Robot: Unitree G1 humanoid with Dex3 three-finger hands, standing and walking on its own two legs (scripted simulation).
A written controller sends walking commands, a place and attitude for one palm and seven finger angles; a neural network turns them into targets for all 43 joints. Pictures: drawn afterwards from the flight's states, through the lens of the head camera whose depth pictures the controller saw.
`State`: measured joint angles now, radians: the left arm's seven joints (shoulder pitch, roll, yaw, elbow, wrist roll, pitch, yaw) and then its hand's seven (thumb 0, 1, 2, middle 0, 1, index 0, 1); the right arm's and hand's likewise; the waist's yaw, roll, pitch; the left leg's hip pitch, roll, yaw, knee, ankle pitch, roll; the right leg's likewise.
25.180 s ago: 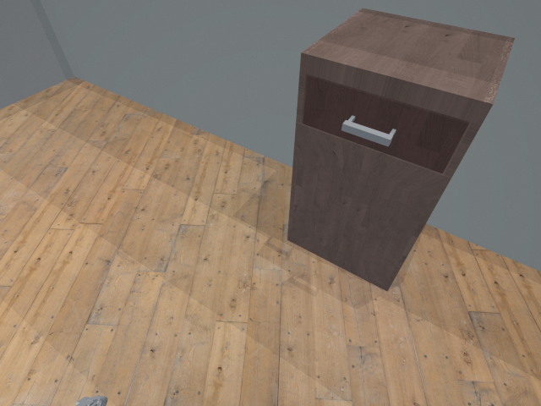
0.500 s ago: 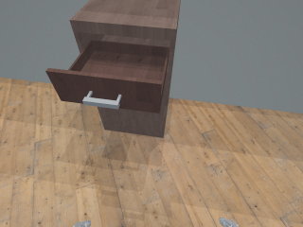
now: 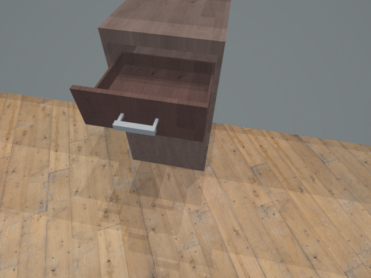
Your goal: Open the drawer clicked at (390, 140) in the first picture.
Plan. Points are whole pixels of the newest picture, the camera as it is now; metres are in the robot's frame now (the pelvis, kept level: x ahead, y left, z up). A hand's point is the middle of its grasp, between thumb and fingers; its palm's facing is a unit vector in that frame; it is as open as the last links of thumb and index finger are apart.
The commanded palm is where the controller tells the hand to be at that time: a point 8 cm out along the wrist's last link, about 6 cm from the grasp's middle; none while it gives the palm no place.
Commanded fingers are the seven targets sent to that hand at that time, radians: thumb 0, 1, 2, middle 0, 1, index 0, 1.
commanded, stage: let the arm hang, fingers relaxed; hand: left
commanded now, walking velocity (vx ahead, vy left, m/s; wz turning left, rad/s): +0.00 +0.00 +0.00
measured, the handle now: (136, 123) +0.56 +0.19 -0.05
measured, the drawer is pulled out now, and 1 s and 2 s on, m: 0.30 0.30 0.30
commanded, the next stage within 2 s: look to check the result in 0.34 s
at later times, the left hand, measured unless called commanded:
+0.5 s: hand out of the picture -0.02 +0.15 -0.18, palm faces +0.04 -0.99 -0.15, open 7.4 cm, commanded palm none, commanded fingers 0.00 0.90 0.90 -0.20 -0.30 -0.20 -0.30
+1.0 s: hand out of the picture -0.01 +0.14 -0.18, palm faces +0.04 -0.99 -0.17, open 7.4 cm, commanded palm none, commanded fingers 0.00 0.90 0.90 -0.20 -0.30 -0.20 -0.30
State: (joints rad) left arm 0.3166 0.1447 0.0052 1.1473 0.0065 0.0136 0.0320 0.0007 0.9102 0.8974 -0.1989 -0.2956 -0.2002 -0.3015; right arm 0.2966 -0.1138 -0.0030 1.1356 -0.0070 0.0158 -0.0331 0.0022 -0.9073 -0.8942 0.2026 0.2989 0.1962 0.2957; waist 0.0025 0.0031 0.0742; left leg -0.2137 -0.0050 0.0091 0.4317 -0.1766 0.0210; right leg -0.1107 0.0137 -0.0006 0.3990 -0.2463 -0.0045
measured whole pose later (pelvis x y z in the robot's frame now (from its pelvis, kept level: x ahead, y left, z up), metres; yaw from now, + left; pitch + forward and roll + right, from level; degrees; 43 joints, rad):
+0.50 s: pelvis +0.00 +0.00 +0.00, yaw -1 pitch -2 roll +0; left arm 0.32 0.11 0.01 1.13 0.01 0.00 0.04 0.00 0.91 0.90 -0.20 -0.30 -0.20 -0.30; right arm 0.32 -0.09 -0.02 1.14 -0.01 0.00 -0.04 0.00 -0.90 -0.89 0.20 0.30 0.20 0.30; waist -0.01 -0.01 0.07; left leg -0.22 -0.01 0.02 0.44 -0.18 0.02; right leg -0.13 0.01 0.01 0.42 -0.26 0.00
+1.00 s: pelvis +0.01 -0.01 +0.00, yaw -1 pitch -2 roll +0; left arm 0.30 0.11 0.01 1.14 0.01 0.00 0.04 0.00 0.91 0.90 -0.20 -0.30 -0.20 -0.30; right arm 0.29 -0.10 -0.02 1.14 -0.01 0.00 -0.04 0.00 -0.91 -0.89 0.20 0.30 0.20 0.30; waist 0.00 0.00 0.08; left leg -0.21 0.01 0.01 0.43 -0.20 0.00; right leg -0.11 0.03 0.01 0.41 -0.27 -0.02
